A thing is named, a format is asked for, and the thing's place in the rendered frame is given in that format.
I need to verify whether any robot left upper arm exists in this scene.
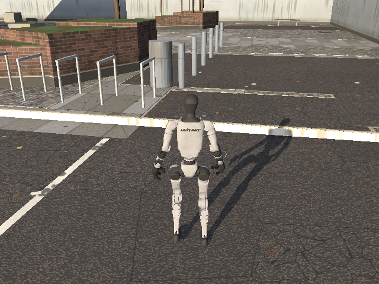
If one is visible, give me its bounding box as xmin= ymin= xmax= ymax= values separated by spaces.
xmin=161 ymin=120 xmax=178 ymax=152

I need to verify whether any robot right hand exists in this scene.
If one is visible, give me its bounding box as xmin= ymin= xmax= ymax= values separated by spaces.
xmin=211 ymin=162 xmax=225 ymax=175

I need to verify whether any robot left hand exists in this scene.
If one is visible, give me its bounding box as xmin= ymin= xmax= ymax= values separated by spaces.
xmin=152 ymin=166 xmax=165 ymax=180

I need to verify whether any right robot shin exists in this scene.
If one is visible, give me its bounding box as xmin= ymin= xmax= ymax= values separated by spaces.
xmin=200 ymin=198 xmax=208 ymax=238

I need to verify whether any robot right forearm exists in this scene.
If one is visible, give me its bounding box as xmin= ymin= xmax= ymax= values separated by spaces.
xmin=213 ymin=143 xmax=224 ymax=164

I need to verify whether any robot left forearm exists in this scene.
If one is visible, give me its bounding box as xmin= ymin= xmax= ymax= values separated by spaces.
xmin=154 ymin=143 xmax=167 ymax=168

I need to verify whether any right robot thigh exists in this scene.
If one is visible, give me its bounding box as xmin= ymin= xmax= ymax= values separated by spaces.
xmin=197 ymin=166 xmax=210 ymax=209

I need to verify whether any robot right upper arm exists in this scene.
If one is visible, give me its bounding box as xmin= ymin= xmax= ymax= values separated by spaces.
xmin=203 ymin=120 xmax=219 ymax=152

